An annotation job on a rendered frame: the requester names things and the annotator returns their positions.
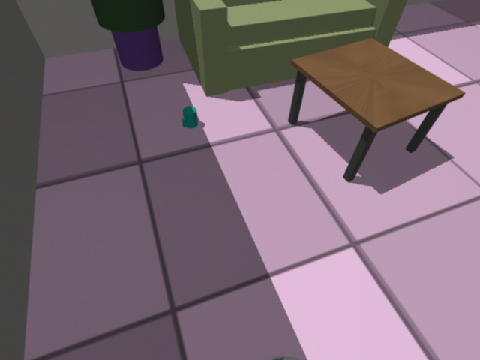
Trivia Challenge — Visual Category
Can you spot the sofa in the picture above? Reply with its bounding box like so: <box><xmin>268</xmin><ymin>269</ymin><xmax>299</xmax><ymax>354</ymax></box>
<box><xmin>174</xmin><ymin>0</ymin><xmax>407</xmax><ymax>97</ymax></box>

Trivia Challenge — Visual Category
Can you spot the coffee table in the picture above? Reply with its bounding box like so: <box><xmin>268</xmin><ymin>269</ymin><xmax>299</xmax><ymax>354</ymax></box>
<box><xmin>288</xmin><ymin>38</ymin><xmax>465</xmax><ymax>182</ymax></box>

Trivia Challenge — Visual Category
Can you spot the potted plant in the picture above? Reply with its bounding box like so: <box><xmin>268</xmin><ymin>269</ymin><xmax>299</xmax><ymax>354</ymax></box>
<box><xmin>91</xmin><ymin>0</ymin><xmax>165</xmax><ymax>71</ymax></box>

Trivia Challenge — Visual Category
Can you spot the mug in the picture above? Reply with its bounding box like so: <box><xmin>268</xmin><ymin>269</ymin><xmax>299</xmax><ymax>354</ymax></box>
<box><xmin>182</xmin><ymin>106</ymin><xmax>198</xmax><ymax>128</ymax></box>

